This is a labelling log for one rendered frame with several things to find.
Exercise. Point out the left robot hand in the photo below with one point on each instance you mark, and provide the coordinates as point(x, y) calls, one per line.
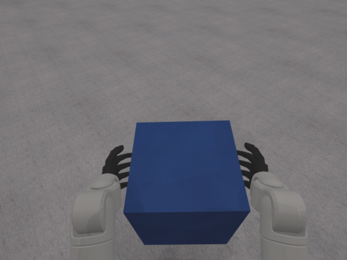
point(112, 161)

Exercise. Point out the robot right forearm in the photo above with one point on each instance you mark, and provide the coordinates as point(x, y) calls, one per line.
point(283, 218)

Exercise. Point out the carton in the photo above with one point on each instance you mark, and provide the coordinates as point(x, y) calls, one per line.
point(185, 184)

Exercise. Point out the robot left forearm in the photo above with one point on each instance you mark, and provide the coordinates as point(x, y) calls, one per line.
point(92, 220)

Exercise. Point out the right robot hand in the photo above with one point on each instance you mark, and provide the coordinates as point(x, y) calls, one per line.
point(257, 163)

